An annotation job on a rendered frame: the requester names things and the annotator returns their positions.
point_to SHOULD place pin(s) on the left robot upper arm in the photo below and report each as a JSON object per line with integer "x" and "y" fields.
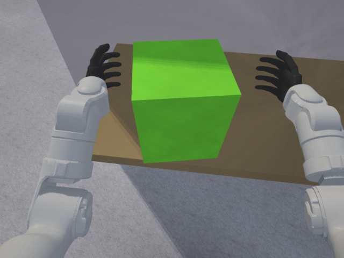
{"x": 59, "y": 215}

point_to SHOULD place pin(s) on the table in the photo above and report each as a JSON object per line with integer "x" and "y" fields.
{"x": 261, "y": 142}

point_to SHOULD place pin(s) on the right robot upper arm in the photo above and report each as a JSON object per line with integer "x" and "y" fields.
{"x": 324, "y": 214}

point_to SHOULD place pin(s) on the robot right hand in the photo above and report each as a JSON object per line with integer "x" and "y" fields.
{"x": 287, "y": 73}

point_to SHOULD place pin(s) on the robot right forearm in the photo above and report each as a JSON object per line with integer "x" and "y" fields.
{"x": 320, "y": 133}

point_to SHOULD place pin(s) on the robot left hand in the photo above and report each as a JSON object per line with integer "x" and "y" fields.
{"x": 97, "y": 66}

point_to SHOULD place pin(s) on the carton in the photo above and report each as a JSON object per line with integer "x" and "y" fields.
{"x": 184, "y": 96}

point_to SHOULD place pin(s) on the robot left forearm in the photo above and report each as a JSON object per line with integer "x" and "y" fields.
{"x": 75, "y": 127}

